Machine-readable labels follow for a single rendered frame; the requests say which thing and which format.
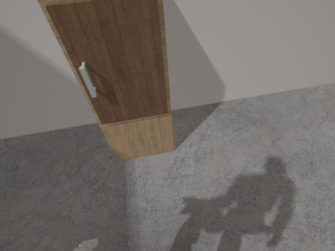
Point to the handle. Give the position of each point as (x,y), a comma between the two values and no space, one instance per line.
(87,80)

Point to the cupboard door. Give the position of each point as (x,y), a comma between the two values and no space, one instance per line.
(120,43)

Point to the left robot hand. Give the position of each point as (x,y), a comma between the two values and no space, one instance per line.
(87,245)

